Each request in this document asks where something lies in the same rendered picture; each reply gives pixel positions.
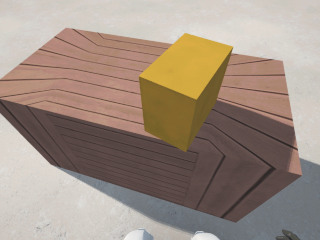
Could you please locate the pedestal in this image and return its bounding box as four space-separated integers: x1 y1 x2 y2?
0 28 302 223

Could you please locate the robot right hand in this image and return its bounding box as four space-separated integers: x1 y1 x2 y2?
275 229 300 240

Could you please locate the carton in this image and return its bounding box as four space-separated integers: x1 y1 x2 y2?
138 33 233 152

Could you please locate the left robot thigh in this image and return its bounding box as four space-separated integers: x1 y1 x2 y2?
124 230 154 240

